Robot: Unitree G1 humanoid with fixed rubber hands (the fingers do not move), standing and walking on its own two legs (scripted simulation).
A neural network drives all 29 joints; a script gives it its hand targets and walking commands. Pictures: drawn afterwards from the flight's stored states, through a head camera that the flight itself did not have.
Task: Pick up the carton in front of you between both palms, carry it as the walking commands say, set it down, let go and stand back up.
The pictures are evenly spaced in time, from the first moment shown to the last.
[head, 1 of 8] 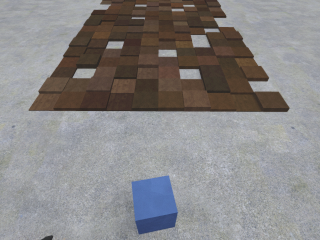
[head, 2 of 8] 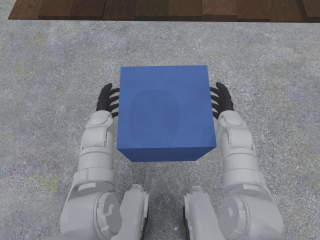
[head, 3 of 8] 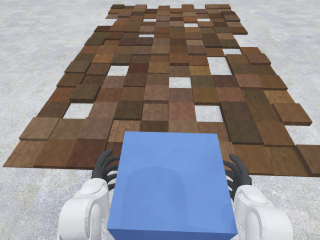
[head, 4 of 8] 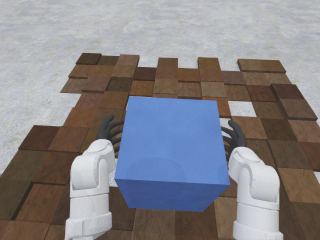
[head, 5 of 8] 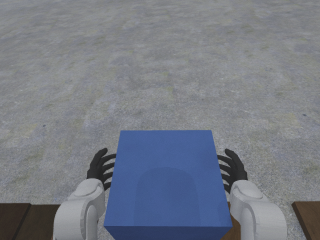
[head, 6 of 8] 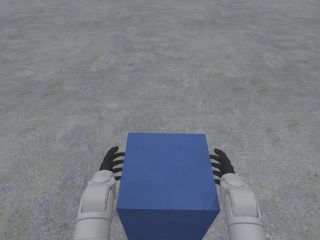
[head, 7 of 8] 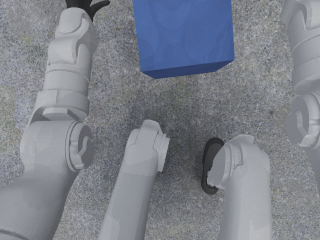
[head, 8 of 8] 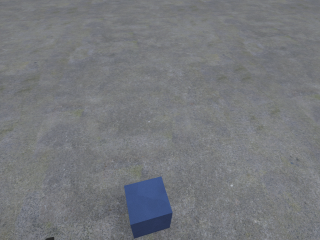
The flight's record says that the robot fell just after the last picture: no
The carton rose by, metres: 0.79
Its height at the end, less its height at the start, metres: +0.00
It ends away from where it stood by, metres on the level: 5.99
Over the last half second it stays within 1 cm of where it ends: yes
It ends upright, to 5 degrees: yes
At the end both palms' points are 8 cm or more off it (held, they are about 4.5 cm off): yes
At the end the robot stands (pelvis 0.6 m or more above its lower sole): yes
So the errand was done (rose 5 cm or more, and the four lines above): yes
